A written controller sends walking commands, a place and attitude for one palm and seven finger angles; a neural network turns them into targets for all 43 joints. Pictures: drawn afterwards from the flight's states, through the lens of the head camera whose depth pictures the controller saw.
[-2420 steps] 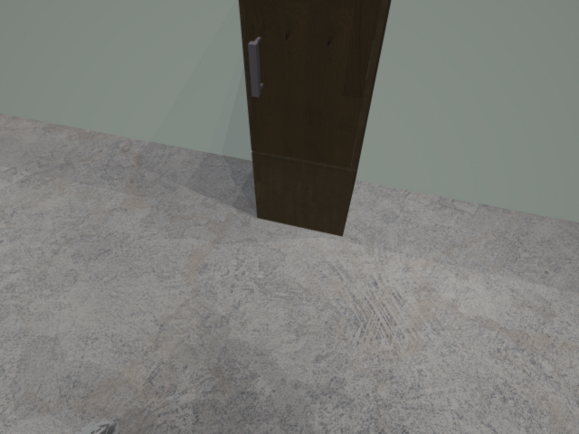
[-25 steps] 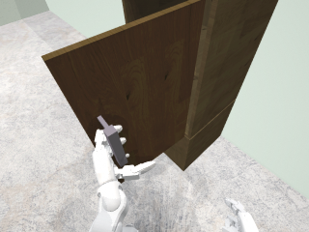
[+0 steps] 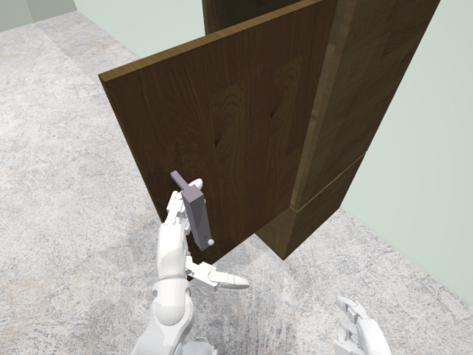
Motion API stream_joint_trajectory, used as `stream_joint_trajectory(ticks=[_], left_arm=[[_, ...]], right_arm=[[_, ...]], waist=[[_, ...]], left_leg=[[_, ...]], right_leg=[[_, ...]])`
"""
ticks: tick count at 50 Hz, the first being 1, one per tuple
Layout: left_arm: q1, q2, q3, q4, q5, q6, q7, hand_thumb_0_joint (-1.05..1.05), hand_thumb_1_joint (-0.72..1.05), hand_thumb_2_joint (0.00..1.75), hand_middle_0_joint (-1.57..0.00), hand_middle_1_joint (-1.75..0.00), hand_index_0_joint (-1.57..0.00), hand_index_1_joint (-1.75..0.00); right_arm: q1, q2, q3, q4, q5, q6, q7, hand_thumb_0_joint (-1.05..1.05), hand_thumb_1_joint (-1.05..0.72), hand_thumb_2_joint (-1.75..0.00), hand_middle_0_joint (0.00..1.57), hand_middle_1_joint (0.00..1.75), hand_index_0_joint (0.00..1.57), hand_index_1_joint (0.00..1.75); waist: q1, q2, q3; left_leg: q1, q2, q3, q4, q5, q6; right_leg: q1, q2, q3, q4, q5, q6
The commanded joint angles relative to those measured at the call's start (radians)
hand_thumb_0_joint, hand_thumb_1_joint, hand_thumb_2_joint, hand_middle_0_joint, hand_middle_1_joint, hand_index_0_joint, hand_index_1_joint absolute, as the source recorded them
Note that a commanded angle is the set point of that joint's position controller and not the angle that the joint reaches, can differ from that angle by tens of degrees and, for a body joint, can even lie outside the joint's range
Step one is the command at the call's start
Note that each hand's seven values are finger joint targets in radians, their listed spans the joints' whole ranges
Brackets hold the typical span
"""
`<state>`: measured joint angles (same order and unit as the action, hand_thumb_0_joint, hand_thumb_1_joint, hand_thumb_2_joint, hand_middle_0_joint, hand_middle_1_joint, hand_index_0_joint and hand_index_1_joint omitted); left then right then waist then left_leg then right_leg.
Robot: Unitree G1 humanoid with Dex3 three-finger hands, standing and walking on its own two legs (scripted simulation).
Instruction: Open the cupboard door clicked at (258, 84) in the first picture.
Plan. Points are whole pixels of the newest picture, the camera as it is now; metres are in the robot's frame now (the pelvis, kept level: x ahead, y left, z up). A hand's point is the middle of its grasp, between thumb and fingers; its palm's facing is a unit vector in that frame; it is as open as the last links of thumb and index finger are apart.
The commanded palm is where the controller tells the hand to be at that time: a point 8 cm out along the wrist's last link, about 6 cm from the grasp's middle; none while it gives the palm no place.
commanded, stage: slide the hand sideways off the handle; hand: left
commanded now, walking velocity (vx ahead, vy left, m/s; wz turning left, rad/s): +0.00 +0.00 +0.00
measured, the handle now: (191, 212) +0.34 +0.10 +0.06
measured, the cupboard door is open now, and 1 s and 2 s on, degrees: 87 90 90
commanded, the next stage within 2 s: draw the hand back to the body in 1.10 s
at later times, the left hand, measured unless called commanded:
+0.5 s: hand (202, 266) +0.25 +0.07 +0.06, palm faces -0.08 -1.00 -0.01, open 16.3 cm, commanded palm +0.22 +0.13 +0.06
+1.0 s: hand (156, 298) +0.20 +0.13 +0.06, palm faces -0.02 -1.00 -0.03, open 16.3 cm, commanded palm +0.17 +0.19 +0.06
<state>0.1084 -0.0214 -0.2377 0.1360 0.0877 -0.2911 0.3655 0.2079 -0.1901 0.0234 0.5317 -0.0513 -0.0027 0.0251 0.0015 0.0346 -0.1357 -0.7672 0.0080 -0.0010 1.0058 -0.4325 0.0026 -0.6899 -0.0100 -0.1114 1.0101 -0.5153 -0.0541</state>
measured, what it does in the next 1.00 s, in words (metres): stands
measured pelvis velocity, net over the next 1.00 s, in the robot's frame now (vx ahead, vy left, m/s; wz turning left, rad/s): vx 0.01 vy -0.01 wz -0.01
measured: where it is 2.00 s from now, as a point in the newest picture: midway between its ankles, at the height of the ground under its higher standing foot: outside the picture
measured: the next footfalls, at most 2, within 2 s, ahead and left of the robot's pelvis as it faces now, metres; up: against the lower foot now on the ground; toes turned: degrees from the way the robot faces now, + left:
none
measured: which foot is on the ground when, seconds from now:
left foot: down 0.00-1.00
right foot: down 0.00-1.00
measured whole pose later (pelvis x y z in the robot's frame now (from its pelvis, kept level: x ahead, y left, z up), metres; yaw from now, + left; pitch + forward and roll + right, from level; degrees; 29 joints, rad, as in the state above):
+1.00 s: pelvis +0.01 -0.01 -0.01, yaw -1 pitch +13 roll -1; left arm 0.59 0.16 -0.02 -0.24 -0.18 -0.39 -0.12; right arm 0.25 -0.23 0.00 0.42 0.01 -0.04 -0.03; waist 0.01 0.04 -0.15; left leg -0.84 0.03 -0.01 1.10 -0.49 -0.01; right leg -0.75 0.01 -0.12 1.09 -0.57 -0.06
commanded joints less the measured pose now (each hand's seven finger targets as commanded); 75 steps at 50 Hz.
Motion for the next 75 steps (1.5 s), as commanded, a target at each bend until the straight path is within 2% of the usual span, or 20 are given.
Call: stream_joint_trajectory(ticks=[1,3,5,8,9,10,13,20,23,31,37,40,45,52,57,59,62,65,70,75], left_arm=[[-0.199,-0.010,-0.147,-0.319,-0.079,-0.138,-0.346,0.00,-0.50,0.30,-0.15,-0.30,-0.15,-0.30],[-0.160,-0.034,-0.107,-0.307,-0.156,-0.114,-0.349,0.00,-0.50,0.30,-0.15,-0.30,-0.15,-0.30],[-0.139,-0.021,-0.059,-0.293,-0.172,-0.096,-0.303,0.00,-0.50,0.30,-0.15,-0.30,-0.15,-0.30],[-0.082,0.000,-0.032,-0.319,-0.127,-0.096,-0.232,0.00,-0.50,0.30,-0.15,-0.30,-0.15,-0.30],[-0.073,0.000,-0.044,-0.326,-0.106,-0.097,-0.218,0.00,-0.50,0.30,-0.15,-0.30,-0.15,-0.30],[-0.046,0.023,-0.027,-0.328,-0.089,-0.096,-0.207,0.00,-0.50,0.30,-0.15,-0.30,-0.15,-0.30],[0.001,0.053,-0.012,-0.347,-0.065,-0.100,-0.205,0.00,-0.50,0.30,-0.15,-0.30,-0.15,-0.30],[0.073,0.082,0.030,-0.396,-0.105,-0.079,-0.239,0.00,-0.50,0.30,-0.15,-0.30,-0.15,-0.30],[0.131,0.087,0.042,-0.459,-0.123,-0.094,-0.256,0.00,-0.50,0.30,-0.15,-0.30,-0.15,-0.30],[0.325,0.133,0.092,-0.532,-0.158,-0.126,-0.316,0.00,-0.50,0.30,-0.15,-0.30,-0.15,-0.30],[0.434,0.191,0.174,-0.559,-0.203,-0.151,-0.385,0.00,-0.50,0.30,-0.15,-0.30,-0.15,-0.30],[0.398,0.210,0.187,-0.588,-0.224,-0.163,-0.417,0.00,-0.50,0.30,-0.15,-0.30,-0.15,-0.30],[0.474,0.234,0.234,-0.601,-0.267,-0.170,-0.475,0.00,-0.50,0.30,-0.15,-0.30,-0.15,-0.30],[0.537,0.275,0.311,-0.565,-0.311,-0.159,-0.531,0.00,-0.50,0.30,-0.15,-0.30,-0.15,-0.30],[0.440,0.258,0.264,-0.608,-0.319,-0.179,-0.536,0.00,-0.50,0.30,-0.15,-0.30,-0.15,-0.30],[0.456,0.263,0.272,-0.588,-0.317,-0.172,-0.530,0.00,-0.50,0.30,-0.15,-0.30,-0.15,-0.30],[0.428,0.316,0.298,-0.670,-0.307,-0.152,-0.510,0.00,-0.50,0.30,-0.15,-0.30,-0.15,-0.30],[0.461,0.324,0.321,-0.684,-0.301,-0.099,-0.482,0.00,-0.50,0.30,-0.15,-0.30,-0.15,-0.30],[0.513,0.313,0.346,-0.655,-0.322,-0.027,-0.484,0.00,-0.50,0.30,-0.15,-0.30,-0.15,-0.30],[0.485,0.340,0.378,-0.699,-0.353,-0.008,-0.519,0.00,-0.50,0.30,-0.15,-0.30,-0.15,-0.30]], right_arm=[[-0.031,-0.113,-0.047,-0.196,0.044,-0.062,-0.019,0.00,-0.90,-0.90,0.20,0.30,0.20,0.30],[-0.043,-0.116,-0.040,-0.216,0.056,-0.075,-0.027,0.00,-0.90,-0.90,0.20,0.30,0.20,0.30],[-0.048,-0.123,-0.037,-0.221,0.056,-0.081,-0.028,0.00,-0.90,-0.90,0.20,0.30,0.20,0.30],[-0.039,-0.125,-0.042,-0.238,0.046,-0.082,-0.016,0.00,-0.90,-0.90,0.20,0.30,0.20,0.30],[-0.035,-0.124,-0.043,-0.243,0.043,-0.080,-0.011,0.00,-0.90,-0.90,0.20,0.30,0.20,0.30],[-0.029,-0.127,-0.045,-0.246,0.040,-0.077,-0.008,0.00,-0.90,-0.90,0.20,0.30,0.20,0.30],[-0.022,-0.124,-0.044,-0.257,0.038,-0.066,-0.003,0.00,-0.90,-0.90,0.20,0.30,0.20,0.30],[-0.022,-0.125,-0.037,-0.276,0.046,-0.052,-0.015,0.00,-0.90,-0.90,0.20,0.30,0.20,0.30],[-0.018,-0.120,-0.041,-0.280,0.045,-0.061,-0.018,0.00,-0.90,-0.90,0.20,0.30,0.20,0.30],[-0.007,-0.120,-0.047,-0.292,0.047,-0.073,-0.020,0.00,-0.90,-0.90,0.20,0.30,0.20,0.30],[0.001,-0.121,-0.058,-0.291,0.054,-0.076,-0.032,0.00,-0.90,-0.90,0.20,0.30,0.20,0.30],[-0.006,-0.126,-0.059,-0.290,0.056,-0.084,-0.043,0.00,-0.90,-0.90,0.20,0.30,0.20,0.30],[-0.007,-0.126,-0.068,-0.288,0.064,-0.090,-0.055,0.00,-0.90,-0.90,0.20,0.30,0.20,0.30],[-0.025,-0.123,-0.075,-0.281,0.074,-0.083,-0.073,0.00,-0.90,-0.90,0.20,0.30,0.20,0.30],[-0.025,-0.134,-0.067,-0.286,0.070,-0.108,-0.081,0.00,-0.90,-0.90,0.20,0.30,0.20,0.30],[-0.017,-0.135,-0.068,-0.284,0.072,-0.113,-0.082,0.00,-0.90,-0.90,0.20,0.30,0.20,0.30],[-0.017,-0.138,-0.065,-0.298,0.075,-0.115,-0.083,0.00,-0.90,-0.90,0.20,0.30,0.20,0.30],[-0.018,-0.132,-0.060,-0.304,0.084,-0.108,-0.086,0.00,-0.90,-0.90,0.20,0.30,0.20,0.30],[-0.029,-0.130,-0.052,-0.295,0.091,-0.105,-0.091,0.00,-0.90,-0.90,0.20,0.30,0.20,0.30],[-0.026,-0.140,-0.043,-0.291,0.093,-0.122,-0.095,0.00,-0.90,-0.90,0.20,0.30,0.20,0.30]], waist=[[-0.066,-0.010,-0.237],[-0.056,-0.057,-0.182],[-0.044,-0.095,-0.152],[-0.023,-0.090,-0.176],[-0.031,-0.090,-0.175],[-0.018,-0.082,-0.191],[-0.017,-0.086,-0.181],[-0.017,-0.083,-0.147],[-0.011,-0.053,-0.190],[-0.013,-0.062,-0.179],[-0.012,-0.082,-0.175],[-0.025,-0.063,-0.156],[-0.011,-0.048,-0.197],[-0.002,-0.071,-0.145],[-0.021,-0.033,-0.137],[-0.016,-0.050,-0.138],[0.001,0.012,-0.184],[0.013,0.014,-0.185],[0.012,-0.032,-0.133],[0.007,-0.003,-0.090]], left_leg=[[0.253,-0.016,-0.037,-0.108,0.182,0.033],[0.231,-0.014,-0.045,-0.130,0.115,0.028],[0.204,-0.014,-0.053,-0.145,0.066,0.025],[0.196,-0.013,-0.049,-0.142,0.082,0.023],[0.195,-0.012,-0.046,-0.137,0.086,0.025],[0.188,-0.014,-0.045,-0.133,0.102,0.025],[0.173,-0.013,-0.034,-0.126,0.105,0.025],[0.151,-0.016,-0.026,-0.126,0.094,0.025],[0.174,-0.015,-0.024,-0.116,0.137,0.023],[0.137,-0.018,-0.016,-0.076,0.190,0.023],[0.087,-0.023,-0.016,-0.042,0.187,0.021],[0.062,-0.024,-0.020,-0.021,0.155,0.023],[0.056,-0.024,-0.022,-0.006,0.174,0.021],[0.014,-0.024,-0.025,-0.002,0.135,0.017],[0.016,-0.021,-0.033,0.010,0.082,0.022],[0.019,-0.017,-0.036,0.004,0.074,0.023],[0.065,-0.017,-0.035,-0.028,0.081,0.026],[0.115,-0.014,-0.040,-0.082,0.097,0.028],[0.140,-0.015,-0.040,-0.123,0.114,0.028],[0.181,-0.014,-0.047,-0.162,0.125,0.026]], right_leg=[[0.058,0.005,0.092,-0.178,0.320,0.017],[0.040,0.015,0.074,-0.199,0.226,0.022],[0.030,0.018,0.065,-0.206,0.147,0.023],[0.028,0.015,0.060,-0.177,0.155,0.021],[0.019,0.015,0.060,-0.171,0.161,0.021],[0.032,0.015,0.064,-0.164,0.174,0.017],[0.035,0.014,0.072,-0.160,0.191,0.017],[0.054,0.020,0.081,-0.176,0.191,0.021],[0.064,0.022,0.076,-0.156,0.246,0.022],[0.076,0.021,0.087,-0.131,0.347,0.031],[0.093,0.012,0.117,-0.129,0.405,0.047],[0.061,0.010,0.132,-0.134,0.344,0.048],[0.082,0.006,0.141,-0.125,0.376,0.053],[0.064,0.005,0.148,-0.138,0.310,0.058],[-0.014,0.014,0.139,-0.138,0.157,0.046],[-0.022,0.020,0.128,-0.138,0.134,0.042],[0.004,0.025,0.122,-0.145,0.117,0.033],[0.041,0.038,0.087,-0.157,0.139,0.031],[0.090,0.040,0.074,-0.204,0.181,0.039],[0.109,0.042,0.061,-0.232,0.193,0.037]])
